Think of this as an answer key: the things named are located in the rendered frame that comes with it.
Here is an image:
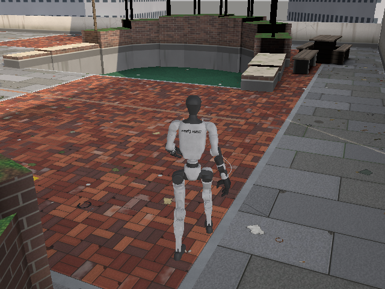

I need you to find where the right robot upper arm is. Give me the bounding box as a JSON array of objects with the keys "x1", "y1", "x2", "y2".
[{"x1": 205, "y1": 122, "x2": 219, "y2": 157}]

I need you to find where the left robot upper arm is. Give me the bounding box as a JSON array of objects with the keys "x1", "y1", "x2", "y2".
[{"x1": 165, "y1": 120, "x2": 181, "y2": 151}]

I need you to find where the robot torso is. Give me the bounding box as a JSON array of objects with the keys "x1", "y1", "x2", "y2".
[{"x1": 179, "y1": 118, "x2": 207, "y2": 181}]

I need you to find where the robot left thigh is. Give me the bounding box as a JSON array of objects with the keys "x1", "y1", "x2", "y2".
[{"x1": 172, "y1": 169, "x2": 186, "y2": 220}]

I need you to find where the robot left forearm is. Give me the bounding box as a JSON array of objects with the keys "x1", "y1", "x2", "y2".
[{"x1": 165, "y1": 143, "x2": 176, "y2": 154}]

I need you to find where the left robot hand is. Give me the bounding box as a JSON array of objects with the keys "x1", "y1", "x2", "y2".
[{"x1": 170, "y1": 146, "x2": 182, "y2": 158}]

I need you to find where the robot right forearm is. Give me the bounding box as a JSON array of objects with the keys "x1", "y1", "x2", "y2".
[{"x1": 214, "y1": 147, "x2": 229, "y2": 179}]

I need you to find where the right robot hand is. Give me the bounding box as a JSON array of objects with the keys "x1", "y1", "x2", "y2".
[{"x1": 217, "y1": 177, "x2": 231, "y2": 197}]

